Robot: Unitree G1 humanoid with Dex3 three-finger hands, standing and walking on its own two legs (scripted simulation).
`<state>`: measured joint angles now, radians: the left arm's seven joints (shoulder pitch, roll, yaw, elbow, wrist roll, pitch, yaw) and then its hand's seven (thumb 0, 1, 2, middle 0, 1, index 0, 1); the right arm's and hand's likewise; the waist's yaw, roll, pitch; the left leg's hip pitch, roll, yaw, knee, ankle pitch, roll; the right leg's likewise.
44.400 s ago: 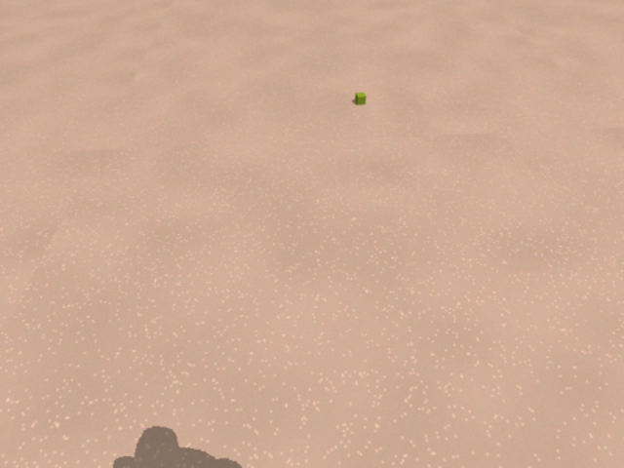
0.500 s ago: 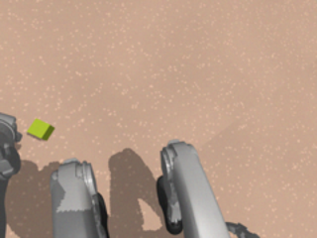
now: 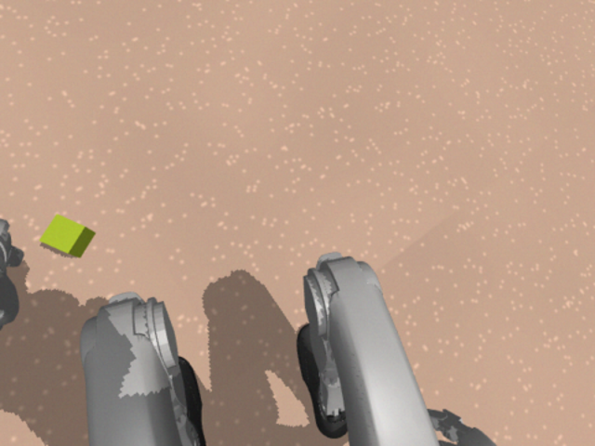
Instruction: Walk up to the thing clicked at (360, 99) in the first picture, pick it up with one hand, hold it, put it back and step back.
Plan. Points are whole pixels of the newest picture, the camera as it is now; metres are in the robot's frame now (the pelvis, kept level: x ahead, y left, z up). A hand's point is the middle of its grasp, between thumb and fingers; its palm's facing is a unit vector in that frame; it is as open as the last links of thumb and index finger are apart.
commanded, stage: go down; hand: left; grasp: from above
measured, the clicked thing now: (68, 236) +0.47 +0.31 -0.33
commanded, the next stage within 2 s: approach in 0.16 s
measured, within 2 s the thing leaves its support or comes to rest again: neither
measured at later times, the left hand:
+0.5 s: hand out of the picture +0.44 +0.37 -0.16, palm faces -0.13 -0.39 -0.91, open 13.6 cm
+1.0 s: hand (25, 234) +0.45 +0.33 -0.23, palm faces -0.15 -0.45 -0.88, open 13.2 cm
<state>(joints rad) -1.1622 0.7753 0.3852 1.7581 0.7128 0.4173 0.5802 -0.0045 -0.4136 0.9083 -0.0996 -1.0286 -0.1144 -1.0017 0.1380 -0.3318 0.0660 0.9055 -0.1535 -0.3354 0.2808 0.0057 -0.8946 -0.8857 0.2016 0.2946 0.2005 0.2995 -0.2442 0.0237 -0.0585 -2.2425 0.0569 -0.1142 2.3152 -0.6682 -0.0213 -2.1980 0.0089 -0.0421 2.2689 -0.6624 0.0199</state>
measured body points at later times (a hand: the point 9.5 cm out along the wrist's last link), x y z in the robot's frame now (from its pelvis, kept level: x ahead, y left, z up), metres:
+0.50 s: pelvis +0.01 +0.01 -0.02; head +0.26 +0.05 +0.36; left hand +0.45 +0.38 -0.11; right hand +0.02 -0.25 -0.12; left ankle +0.09 +0.14 -0.32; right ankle +0.10 -0.12 -0.32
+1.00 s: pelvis +0.00 +0.00 -0.03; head +0.29 +0.06 +0.31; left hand +0.46 +0.35 -0.17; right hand -0.03 -0.26 -0.09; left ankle +0.09 +0.14 -0.32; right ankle +0.10 -0.12 -0.32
